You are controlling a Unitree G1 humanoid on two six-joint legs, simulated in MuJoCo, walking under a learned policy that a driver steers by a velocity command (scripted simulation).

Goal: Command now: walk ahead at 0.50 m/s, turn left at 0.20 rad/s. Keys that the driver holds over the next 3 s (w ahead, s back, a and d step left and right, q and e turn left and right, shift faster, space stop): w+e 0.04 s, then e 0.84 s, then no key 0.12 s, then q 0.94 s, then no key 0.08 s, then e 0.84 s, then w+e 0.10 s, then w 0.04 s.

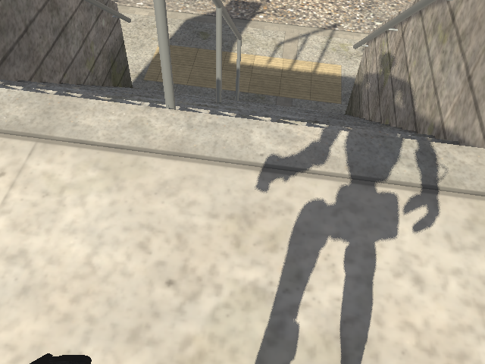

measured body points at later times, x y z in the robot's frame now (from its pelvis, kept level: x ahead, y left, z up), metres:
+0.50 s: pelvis +0.20 -0.05 -0.01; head +0.25 -0.07 +0.43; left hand +0.39 +0.20 -0.11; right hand +0.31 -0.35 -0.12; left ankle +0.28 +0.11 -0.70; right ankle +0.27 -0.14 -0.75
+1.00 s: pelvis +0.24 -0.02 -0.01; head +0.27 -0.02 +0.44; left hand +0.51 +0.15 -0.11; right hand +0.23 -0.33 -0.10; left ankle +0.31 +0.09 -0.75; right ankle +0.17 -0.14 -0.71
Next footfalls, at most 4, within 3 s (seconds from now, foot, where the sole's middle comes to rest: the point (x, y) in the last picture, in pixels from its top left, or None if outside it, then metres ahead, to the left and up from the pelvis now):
0.20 right None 0.31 -0.14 -0.78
0.66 left None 0.35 0.07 -0.78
1.08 right None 0.20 -0.15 -0.78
1.52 left None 0.30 0.08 -0.78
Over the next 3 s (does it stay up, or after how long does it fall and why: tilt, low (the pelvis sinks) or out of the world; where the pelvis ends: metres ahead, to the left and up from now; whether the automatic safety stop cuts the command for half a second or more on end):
stays up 0.26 -0.09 0.00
